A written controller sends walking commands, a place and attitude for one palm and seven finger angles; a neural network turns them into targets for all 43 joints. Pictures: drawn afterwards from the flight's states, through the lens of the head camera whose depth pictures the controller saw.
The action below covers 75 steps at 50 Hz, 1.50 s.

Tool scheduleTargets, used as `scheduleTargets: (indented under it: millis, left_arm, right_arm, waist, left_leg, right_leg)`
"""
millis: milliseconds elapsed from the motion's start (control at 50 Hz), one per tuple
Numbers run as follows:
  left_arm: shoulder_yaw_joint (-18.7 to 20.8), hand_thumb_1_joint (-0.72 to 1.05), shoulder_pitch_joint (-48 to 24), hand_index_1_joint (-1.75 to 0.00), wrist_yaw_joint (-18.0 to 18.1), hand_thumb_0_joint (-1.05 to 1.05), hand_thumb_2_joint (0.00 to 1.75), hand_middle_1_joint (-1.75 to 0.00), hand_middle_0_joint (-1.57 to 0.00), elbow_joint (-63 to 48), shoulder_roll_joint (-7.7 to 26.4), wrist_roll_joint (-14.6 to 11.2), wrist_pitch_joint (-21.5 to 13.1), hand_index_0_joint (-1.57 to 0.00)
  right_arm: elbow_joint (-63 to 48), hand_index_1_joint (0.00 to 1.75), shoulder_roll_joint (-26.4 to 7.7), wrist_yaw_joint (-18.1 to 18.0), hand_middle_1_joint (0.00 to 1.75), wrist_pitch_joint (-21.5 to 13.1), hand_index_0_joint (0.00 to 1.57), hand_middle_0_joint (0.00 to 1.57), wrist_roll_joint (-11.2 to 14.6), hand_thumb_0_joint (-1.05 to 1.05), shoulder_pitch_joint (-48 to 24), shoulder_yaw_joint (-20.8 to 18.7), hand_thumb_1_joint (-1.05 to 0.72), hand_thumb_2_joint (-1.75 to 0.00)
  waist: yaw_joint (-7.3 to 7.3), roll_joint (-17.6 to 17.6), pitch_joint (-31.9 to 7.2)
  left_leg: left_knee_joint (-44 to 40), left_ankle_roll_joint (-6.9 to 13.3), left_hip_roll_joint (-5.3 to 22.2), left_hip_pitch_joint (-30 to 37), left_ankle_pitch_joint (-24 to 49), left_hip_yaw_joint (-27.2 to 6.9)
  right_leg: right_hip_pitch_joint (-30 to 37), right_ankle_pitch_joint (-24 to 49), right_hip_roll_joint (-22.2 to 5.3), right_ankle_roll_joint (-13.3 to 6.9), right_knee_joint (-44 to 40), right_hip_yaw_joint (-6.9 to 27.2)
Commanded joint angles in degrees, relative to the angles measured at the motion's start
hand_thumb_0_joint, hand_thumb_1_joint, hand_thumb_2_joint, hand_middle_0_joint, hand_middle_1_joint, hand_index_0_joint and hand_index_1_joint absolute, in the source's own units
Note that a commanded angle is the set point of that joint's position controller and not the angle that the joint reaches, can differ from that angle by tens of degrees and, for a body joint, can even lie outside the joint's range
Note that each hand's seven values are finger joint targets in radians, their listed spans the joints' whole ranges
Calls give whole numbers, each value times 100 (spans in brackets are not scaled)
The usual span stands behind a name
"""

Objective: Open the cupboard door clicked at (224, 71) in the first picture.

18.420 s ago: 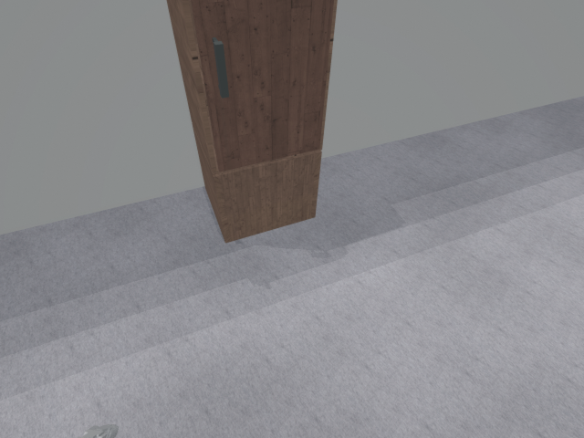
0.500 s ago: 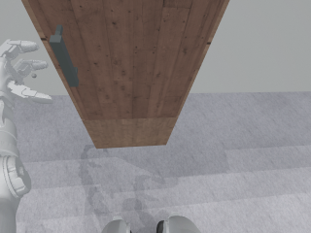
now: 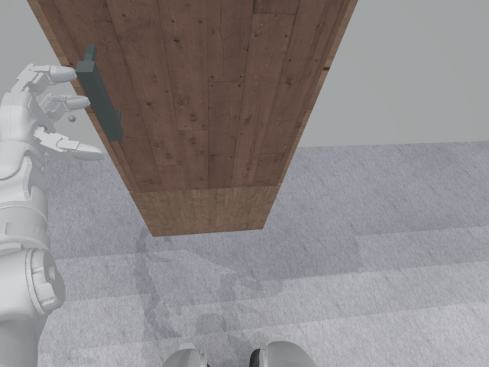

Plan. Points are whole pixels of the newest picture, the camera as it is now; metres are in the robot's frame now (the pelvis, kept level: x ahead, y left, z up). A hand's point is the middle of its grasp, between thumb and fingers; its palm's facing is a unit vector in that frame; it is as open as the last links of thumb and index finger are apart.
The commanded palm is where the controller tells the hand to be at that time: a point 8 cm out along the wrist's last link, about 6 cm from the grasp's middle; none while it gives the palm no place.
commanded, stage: slide the fingers in behind the handle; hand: left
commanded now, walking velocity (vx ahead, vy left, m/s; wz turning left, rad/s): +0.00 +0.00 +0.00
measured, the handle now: (104, 96) +0.53 +0.21 +0.09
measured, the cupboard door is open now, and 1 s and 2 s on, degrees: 0 0 1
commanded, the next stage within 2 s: close the thumb around the handle in 1.22 s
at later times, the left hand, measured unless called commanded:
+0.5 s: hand (108, 120) +0.48 +0.19 +0.08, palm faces +0.04 -1.00 -0.01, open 14.0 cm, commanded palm +0.45 +0.24 +0.09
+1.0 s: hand (118, 120) +0.48 +0.18 +0.09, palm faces +0.06 -1.00 -0.02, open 14.1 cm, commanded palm +0.45 +0.22 +0.09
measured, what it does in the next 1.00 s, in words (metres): stands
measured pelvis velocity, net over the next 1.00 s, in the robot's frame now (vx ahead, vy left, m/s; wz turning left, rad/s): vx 0.00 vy -0.03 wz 0.01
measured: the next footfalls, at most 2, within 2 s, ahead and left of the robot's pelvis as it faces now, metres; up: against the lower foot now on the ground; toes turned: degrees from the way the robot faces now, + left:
none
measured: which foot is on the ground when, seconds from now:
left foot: down 0.00-1.00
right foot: down 0.00-1.00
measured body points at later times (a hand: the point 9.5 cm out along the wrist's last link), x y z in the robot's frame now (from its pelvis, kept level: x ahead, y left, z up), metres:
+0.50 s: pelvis +0.00 -0.02 +0.00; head +0.10 +0.00 +0.44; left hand +0.47 +0.25 +0.09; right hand +0.02 -0.28 -0.11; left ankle -0.01 +0.07 -0.69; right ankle +0.01 -0.12 -0.69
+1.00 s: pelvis +0.00 -0.03 +0.00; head +0.10 -0.02 +0.44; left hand +0.47 +0.23 +0.09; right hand +0.02 -0.29 -0.11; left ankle -0.01 +0.07 -0.69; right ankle +0.01 -0.12 -0.69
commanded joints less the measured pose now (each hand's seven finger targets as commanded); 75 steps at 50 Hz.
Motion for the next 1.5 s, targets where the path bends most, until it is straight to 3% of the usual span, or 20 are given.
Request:
scheduleTargets:
  millis: [0,20,60,160,260,340,360,380,480,640,700,780,880,920,1020,1100,1200,1240,1300,1480]
  left_arm:
    - [-68,-50,-2425,-120,-74,0,30,-120,-30,-1361,1150,-22,-503,-30]
    - [-206,-50,-2334,-120,-90,0,30,-120,-30,-1284,931,-47,-490,-30]
    - [-379,-50,-2516,-120,-85,0,30,-120,-30,-1256,721,-90,-498,-30]
    - [228,-50,-2538,-120,132,0,30,-120,-30,-1316,1344,-131,-532,-30]
    - [-30,-50,-2364,-120,352,0,30,-120,-30,-1501,1036,54,-642,-30]
    - [-250,-50,-2449,-120,366,0,30,-120,-30,-1282,714,23,-585,-30]
    - [-87,-50,-2440,-120,369,0,30,-120,-30,-1177,893,-6,-569,-30]
    - [-177,-50,-2628,-120,362,0,30,-120,-30,-1233,843,-6,-558,-30]
    - [-82,-50,-2442,-120,423,0,30,-120,-30,-1436,888,39,-649,-30]
    - [-228,-50,-2378,-120,515,0,30,-120,-30,-1300,605,-9,-614,-30]
    - [-138,-50,-2292,-120,579,0,30,-120,-30,-1245,740,58,-607,-30]
    - [-486,-50,-2528,-120,614,0,30,-120,-30,-1336,343,109,-682,-30]
    - [-513,-50,-2547,-120,566,0,30,-120,-30,-1193,325,89,-710,-30]
    - [-262,-50,-2547,-120,584,0,30,-120,-30,-1108,642,73,-670,-30]
    - [-481,-50,-2517,-120,531,0,30,-120,-30,-1478,300,7,-758,-30]
    - [-213,-50,-2244,-120,560,0,30,-120,-30,-1328,566,-38,-729,-30]
    - [-208,-50,-2197,-120,540,0,30,-120,-30,-1421,609,18,-743,-30]
    - [-261,-50,-2208,-120,563,0,30,-120,-30,-1277,545,13,-692,-30]
    - [-326,-50,-2337,-120,588,0,30,-120,-30,-1345,422,9,-712,-30]
    - [-370,0,-2494,-125,672,0,52,-125,-34,-1367,370,69,-790,-34]
  right_arm:
    - [-265,30,-1107,-35,30,-129,20,20,-14,0,807,-444,-90,-90]
    - [-259,30,-1078,-27,30,-138,20,20,-7,0,763,-438,-90,-90]
    - [-229,30,-1069,-28,30,-153,20,20,-10,0,743,-423,-90,-90]
    - [-253,30,-1093,-56,30,-179,20,20,0,0,686,-413,-90,-90]
    - [-336,30,-980,8,30,-195,20,20,-3,0,607,-403,-90,-90]
    - [-311,30,-981,15,30,-201,20,20,31,0,542,-420,-90,-90]
    - [-303,30,-1020,-10,30,-202,20,20,28,0,593,-412,-90,-90]
    - [-299,30,-1010,-25,30,-211,20,20,46,0,562,-405,-90,-90]
    - [-309,30,-960,3,30,-258,20,20,14,0,595,-409,-90,-90]
    - [-291,30,-925,19,30,-264,20,20,44,0,543,-420,-90,-90]
    - [-302,30,-931,9,30,-261,20,20,41,0,543,-418,-90,-90]
    - [-259,30,-900,43,30,-307,20,20,26,0,568,-434,-90,-90]
    - [-211,30,-919,42,30,-330,20,20,32,0,583,-432,-90,-90]
    - [-188,30,-959,27,30,-327,20,20,36,0,602,-430,-90,-90]
    - [-233,30,-909,49,30,-347,20,20,32,0,548,-445,-90,-90]
    - [-258,30,-941,46,30,-332,20,20,43,0,539,-443,-90,-90]
    - [-275,30,-925,36,30,-314,20,20,47,0,511,-441,-90,-90]
    - [-275,30,-925,33,30,-308,20,20,52,0,507,-425,-90,-90]
    - [-271,30,-923,32,30,-321,20,20,43,0,501,-440,-90,-90]
    - [-207,30,-935,46,30,-343,20,20,12,0,571,-449,-90,-90]
  waist:
    - [-61,929,-2586]
    - [-79,1054,-2530]
    - [-180,784,-2312]
    - [4,642,-2445]
    - [21,835,-2432]
    - [-104,546,-2227]
    - [-91,264,-2204]
    - [-142,406,-2244]
    - [38,776,-2703]
    - [-40,283,-2321]
    - [13,408,-2282]
    - [-101,493,-2338]
    - [-120,391,-2349]
    - [-89,268,-2281]
    - [-34,613,-2611]
    - [22,265,-2460]
    - [92,582,-2443]
    - [26,365,-2230]
    - [-1,479,-2312]
    - [-7,522,-2497]
  left_leg:
    - [-610,-426,128,2540,3258,-948]
    - [-584,-408,122,2550,3223,-889]
    - [-588,-358,113,2393,3082,-904]
    - [-605,-295,20,2016,2814,-801]
    - [-564,-318,34,2175,3192,-769]
    - [-620,-261,-3,1857,2514,-671]
    - [-628,-221,-15,1692,2398,-676]
    - [-656,-220,-32,1674,2350,-650]
    - [-575,-246,-58,1936,2758,-634]
    - [-670,-176,-105,1437,2258,-509]
    - [-673,-178,-113,1397,2193,-495]
    - [-654,-174,-114,1583,2183,-515]
    - [-637,-173,-121,1512,2123,-528]
    - [-646,-157,-128,1333,1975,-507]
    - [-618,-200,-115,1804,2427,-543]
    - [-655,-165,-137,1491,2338,-476]
    - [-659,-196,-126,1655,2533,-501]
    - [-700,-193,-109,1558,2365,-518]
    - [-677,-221,-86,1764,2482,-569]
    - [-621,-299,-28,2072,2873,-709]
  right_leg:
    - [416,1436,224,-93,-280,264]
    - [350,1440,222,-88,-308,293]
    - [360,1441,223,-86,-321,279]
    - [841,1642,200,-92,-266,345]
    - [799,1820,201,-72,-226,349]
    - [898,1674,190,-45,-329,401]
    - [1054,1698,186,-55,-326,411]
    - [1080,1729,169,-40,-330,439]
    - [1200,1989,163,-62,-245,472]
    - [1497,2014,144,-26,-363,536]
    - [1452,1947,127,-33,-362,557]
    - [1299,1912,134,-36,-367,552]
    - [1329,1893,128,-42,-361,567]
    - [1437,1836,124,-29,-391,609]
    - [1329,2035,134,-49,-324,541]
    - [1625,2182,139,-35,-363,582]
    - [1496,2196,132,-65,-309,552]
    - [1389,2029,140,-51,-352,515]
    - [1212,1977,153,-54,-316,478]
    - [939,1896,172,-58,-225,402]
